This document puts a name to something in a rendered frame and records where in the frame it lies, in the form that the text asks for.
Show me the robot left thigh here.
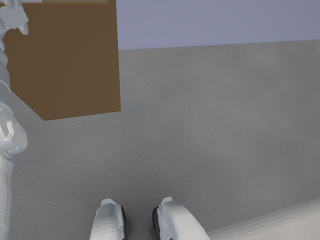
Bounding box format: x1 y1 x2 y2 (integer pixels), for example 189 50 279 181
89 202 124 240

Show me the robot right shin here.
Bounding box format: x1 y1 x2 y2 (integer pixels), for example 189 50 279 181
158 196 173 240

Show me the left robot upper arm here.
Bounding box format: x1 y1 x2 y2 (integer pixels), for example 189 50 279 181
0 108 28 240

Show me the left robot forearm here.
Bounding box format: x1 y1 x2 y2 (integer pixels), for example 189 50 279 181
0 38 14 116

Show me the robot left hand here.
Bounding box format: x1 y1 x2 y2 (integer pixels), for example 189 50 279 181
0 0 29 39

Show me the cabinet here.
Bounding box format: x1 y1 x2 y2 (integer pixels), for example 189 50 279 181
0 0 121 121

